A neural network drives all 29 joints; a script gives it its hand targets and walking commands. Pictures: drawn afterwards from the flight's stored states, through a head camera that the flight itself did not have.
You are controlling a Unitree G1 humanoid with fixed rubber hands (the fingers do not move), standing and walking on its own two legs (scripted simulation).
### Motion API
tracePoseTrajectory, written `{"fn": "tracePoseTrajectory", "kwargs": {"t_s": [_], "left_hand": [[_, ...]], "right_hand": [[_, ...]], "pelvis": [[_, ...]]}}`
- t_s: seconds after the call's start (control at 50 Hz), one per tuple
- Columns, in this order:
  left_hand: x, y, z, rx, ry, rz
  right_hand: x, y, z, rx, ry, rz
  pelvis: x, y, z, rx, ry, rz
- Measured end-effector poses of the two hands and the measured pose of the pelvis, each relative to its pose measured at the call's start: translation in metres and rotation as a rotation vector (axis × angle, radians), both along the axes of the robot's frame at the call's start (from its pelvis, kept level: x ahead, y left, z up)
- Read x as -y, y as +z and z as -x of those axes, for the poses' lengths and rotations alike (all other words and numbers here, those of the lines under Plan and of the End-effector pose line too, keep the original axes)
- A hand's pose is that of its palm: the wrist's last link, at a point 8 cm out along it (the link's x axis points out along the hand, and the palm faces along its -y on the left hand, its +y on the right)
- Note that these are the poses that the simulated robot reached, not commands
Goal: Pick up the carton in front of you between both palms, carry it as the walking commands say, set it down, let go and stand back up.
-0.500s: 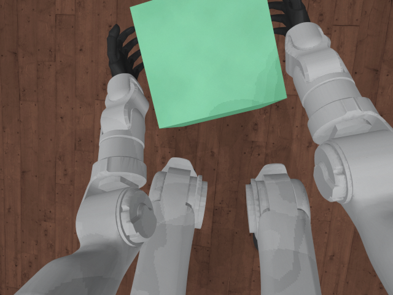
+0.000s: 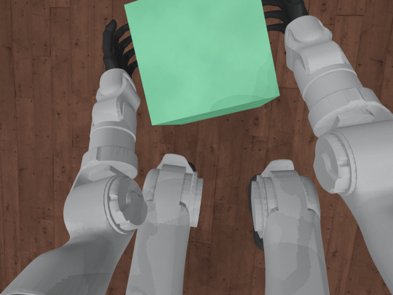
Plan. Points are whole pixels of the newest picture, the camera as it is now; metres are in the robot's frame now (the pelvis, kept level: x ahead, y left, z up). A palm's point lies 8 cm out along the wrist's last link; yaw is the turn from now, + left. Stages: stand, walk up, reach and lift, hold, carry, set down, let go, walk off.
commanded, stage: set down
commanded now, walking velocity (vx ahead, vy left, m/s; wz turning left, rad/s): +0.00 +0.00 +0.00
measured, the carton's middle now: (207, 67) +0.49 +0.03 -0.25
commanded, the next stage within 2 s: let go in 1.68 s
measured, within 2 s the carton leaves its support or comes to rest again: neither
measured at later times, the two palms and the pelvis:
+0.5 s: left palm (117, 80) +0.46 +0.20 -0.18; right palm (308, 32) +0.53 -0.15 -0.20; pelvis -0.01 +0.00 -0.01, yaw +1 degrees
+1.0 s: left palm (76, 71) +0.46 +0.21 -0.07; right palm out of the picture +0.56 -0.16 -0.07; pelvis +0.00 +0.01 +0.05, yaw +0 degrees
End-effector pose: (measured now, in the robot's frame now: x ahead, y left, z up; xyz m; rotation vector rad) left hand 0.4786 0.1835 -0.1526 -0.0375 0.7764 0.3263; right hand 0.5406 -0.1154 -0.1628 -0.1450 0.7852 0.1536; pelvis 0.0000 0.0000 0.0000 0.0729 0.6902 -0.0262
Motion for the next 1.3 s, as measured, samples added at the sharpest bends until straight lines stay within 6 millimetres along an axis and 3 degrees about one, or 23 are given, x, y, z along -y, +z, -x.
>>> {"fn": "tracePoseTrajectory", "kwargs": {"t_s": [0.38, 0.54, 0.64, 0.74, 0.82, 1.04, 1.3], "left_hand": [[-0.003, -0.005, -0.001, 0.004, -0.041, 0.003], [-0.026, -0.029, 0.017, -0.056, -0.010, -0.040], [-0.038, -0.029, 0.014, -0.022, 0.007, -0.045], [-0.038, -0.014, 0.008, 0.043, 0.012, -0.036], [-0.031, 0.012, 0.007, 0.102, 0.016, -0.019], [-0.030, 0.095, 0.015, 0.107, 0.034, -0.017], [-0.031, 0.169, 0.013, 0.124, 0.032, -0.036]], "right_hand": [[0.002, -0.008, -0.002, 0.030, 0.023, -0.034], [0.043, -0.039, 0.008, 0.020, -0.068, 0.032], [0.048, -0.035, -0.001, 0.067, -0.063, 0.028], [0.041, -0.013, -0.013, 0.130, -0.051, 0.018], [0.038, 0.019, -0.016, 0.166, -0.052, 0.023], [0.044, 0.108, -0.017, 0.125, -0.063, 0.030], [0.051, 0.175, -0.018, 0.142, -0.046, 0.026]], "pelvis": [[0.002, -0.008, 0.004, 0.038, 0.001, -0.010], [0.000, -0.008, 0.005, 0.044, 0.004, -0.013], [-0.002, -0.009, 0.004, 0.036, 0.006, -0.012], [-0.005, -0.007, 0.004, 0.024, 0.014, -0.003], [-0.008, 0.004, 0.003, 0.020, 0.022, 0.008], [-0.011, 0.065, -0.001, -0.056, 0.023, 0.019], [-0.009, 0.126, -0.009, -0.113, 0.014, 0.016]]}}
